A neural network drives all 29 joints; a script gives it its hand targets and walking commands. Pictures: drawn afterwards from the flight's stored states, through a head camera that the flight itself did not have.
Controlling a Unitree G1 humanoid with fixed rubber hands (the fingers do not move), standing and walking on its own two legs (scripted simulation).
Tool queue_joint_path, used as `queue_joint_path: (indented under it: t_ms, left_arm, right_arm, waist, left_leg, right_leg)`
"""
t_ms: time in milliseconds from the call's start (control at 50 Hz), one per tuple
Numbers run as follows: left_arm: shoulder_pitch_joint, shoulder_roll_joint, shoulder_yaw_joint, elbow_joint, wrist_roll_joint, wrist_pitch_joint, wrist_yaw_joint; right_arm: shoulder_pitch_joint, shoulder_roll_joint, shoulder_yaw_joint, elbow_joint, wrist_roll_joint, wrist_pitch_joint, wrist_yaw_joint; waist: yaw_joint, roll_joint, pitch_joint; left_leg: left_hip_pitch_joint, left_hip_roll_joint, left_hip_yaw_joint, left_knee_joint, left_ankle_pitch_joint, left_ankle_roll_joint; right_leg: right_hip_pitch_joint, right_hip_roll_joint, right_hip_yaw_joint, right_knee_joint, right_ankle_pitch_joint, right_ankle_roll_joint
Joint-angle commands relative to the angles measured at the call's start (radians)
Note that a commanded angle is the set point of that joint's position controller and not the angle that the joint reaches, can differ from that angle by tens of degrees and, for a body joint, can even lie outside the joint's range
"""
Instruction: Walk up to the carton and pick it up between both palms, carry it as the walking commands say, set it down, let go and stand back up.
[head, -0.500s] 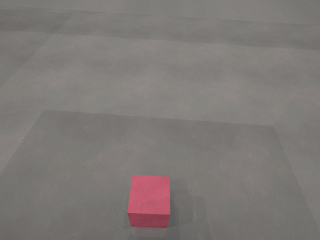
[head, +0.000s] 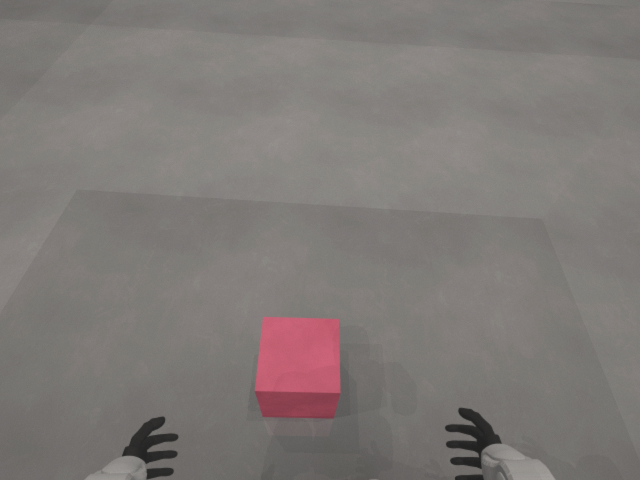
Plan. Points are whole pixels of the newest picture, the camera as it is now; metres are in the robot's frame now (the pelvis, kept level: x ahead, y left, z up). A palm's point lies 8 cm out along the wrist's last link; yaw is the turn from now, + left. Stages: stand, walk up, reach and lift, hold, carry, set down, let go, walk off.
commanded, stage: reach and lift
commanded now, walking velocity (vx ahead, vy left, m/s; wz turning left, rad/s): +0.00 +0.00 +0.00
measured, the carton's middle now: (299, 369) +0.48 +0.02 -0.63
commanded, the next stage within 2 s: none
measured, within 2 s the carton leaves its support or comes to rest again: neither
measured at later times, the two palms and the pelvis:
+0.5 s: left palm (157, 456) +0.19 +0.22 -0.14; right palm (458, 452) +0.19 -0.21 -0.14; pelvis +0.00 +0.00 -0.04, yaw +0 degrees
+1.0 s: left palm (186, 368) +0.32 +0.21 -0.17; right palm (427, 368) +0.31 -0.19 -0.16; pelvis -0.05 +0.01 -0.07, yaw +0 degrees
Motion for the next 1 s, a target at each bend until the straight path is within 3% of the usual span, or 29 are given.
queue_joint_path:
  t_ms: [0, 60, 160, 240, 300, 360, 420, 500, 580, 680, 820, 980]
  left_arm:
    - [0.157, -0.03, 0.004, -0.037, 0.001, 0.233, -0.013]
    - [0.176, -0.058, 0.049, -0.124, 0.081, 0.26, -0.028]
    - [0.078, -0.044, 0.131, -0.345, 0.184, 0.147, -0.042]
    - [0.06, -0.046, 0.144, -0.404, 0.175, 0.041, -0.06]
    - [0.11, -0.048, 0.137, -0.409, 0.148, 0.006, -0.066]
    - [0.123, -0.044, 0.133, -0.401, 0.129, -0.004, -0.065]
    - [0.082, -0.042, 0.133, -0.393, 0.118, -0.003, -0.066]
    - [-0.021, -0.028, 0.141, -0.381, 0.117, 0.003, -0.07]
    - [-0.167, -0.004, 0.162, -0.357, 0.121, -0.002, -0.074]
    - [-0.369, 0.009, 0.181, -0.309, 0.109, -0.001, -0.068]
    - [-0.583, 0.026, 0.213, -0.204, 0.102, -0.003, -0.046]
    - [-0.803, 0.051, 0.253, -0.09, 0.114, -0.097, -0.031]
  right_arm:
    - [0.146, 0.036, 0.011, -0.026, 0.004, 0.234, 0.02]
    - [0.16, 0.037, -0.045, -0.118, -0.087, 0.262, 0.04]
    - [0.07, 0.031, -0.138, -0.331, -0.19, 0.149, 0.049]
    - [0.077, 0.045, -0.156, -0.392, -0.183, 0.038, 0.068]
    - [0.128, 0.053, -0.139, -0.4, -0.153, 0.006, 0.069]
    - [0.131, 0.055, -0.128, -0.404, -0.126, 0.001, 0.06]
    - [0.093, 0.062, -0.124, -0.41, -0.113, 0.005, 0.05]
    - [0.007, 0.064, -0.132, -0.414, -0.114, 0.015, 0.04]
    - [-0.125, 0.051, -0.155, -0.401, -0.116, 0.015, 0.032]
    - [-0.322, 0.04, -0.185, -0.36, -0.101, 0.016, 0.022]
    - [-0.541, 0.031, -0.223, -0.246, -0.09, 0.013, 0.0]
    - [-0.761, 0.018, -0.276, -0.131, -0.102, -0.086, -0.019]
  waist:
    - [0.011, 0.025, -0.091]
    - [-0.001, 0.011, -0.096]
    - [-0.006, 0.007, -0.174]
    - [-0.004, 0.012, -0.374]
    - [0.002, 0.024, -0.486]
    - [0.005, 0.02, -0.493]
    - [0.005, 0.014, -0.423]
    - [-0.001, 0.01, -0.32]
    - [-0.003, 0.01, -0.295]
    - [-0.005, 0.024, -0.35]
    - [-0.011, 0.038, -0.493]
    - [-0.021, 0.033, -0.613]
  left_leg:
    - [0.004, -0.043, -0.007, -0.151, 0.013, 0.045]
    - [0.064, -0.061, -0.048, -0.165, 0.188, 0.04]
    - [0.029, -0.063, -0.057, -0.084, 0.315, 0.034]
    - [-0.037, -0.057, -0.054, 0.063, 0.452, 0.013]
    - [-0.064, -0.061, -0.048, 0.121, 0.495, -0.002]
    - [-0.118, -0.066, -0.041, 0.145, 0.408, -0.004]
    - [-0.18, -0.065, -0.034, 0.146, 0.236, -0.001]
    - [-0.246, -0.06, -0.027, 0.142, 0.031, 0.006]
    - [-0.284, -0.056, -0.024, 0.161, -0.062, 0.01]
    - [-0.301, -0.049, -0.026, 0.187, -0.098, 0.004]
    - [-0.317, -0.054, -0.023, 0.218, -0.047, -0.012]
    - [-0.397, -0.069, -0.019, 0.252, 0.031, -0.022]
  right_leg:
    - [0.025, 0.037, 0.01, -0.145, 0.009, -0.057]
    - [0.083, 0.054, 0.044, -0.163, 0.19, -0.043]
    - [0.046, 0.053, 0.061, -0.082, 0.317, -0.034]
    - [-0.027, 0.056, 0.067, 0.061, 0.443, -0.018]
    - [-0.053, 0.062, 0.068, 0.119, 0.473, -0.001]
    - [-0.098, 0.065, 0.06, 0.141, 0.399, 0.007]
    - [-0.155, 0.066, 0.047, 0.14, 0.243, 0.006]
    - [-0.227, 0.063, 0.033, 0.132, 0.037, -0.001]
    - [-0.273, 0.058, 0.024, 0.149, -0.059, -0.004]
    - [-0.304, 0.053, 0.013, 0.183, -0.092, -0.001]
    - [-0.342, 0.052, 0.012, 0.215, -0.053, 0.018]
    - [-0.406, 0.064, 0.009, 0.249, 0.025, 0.035]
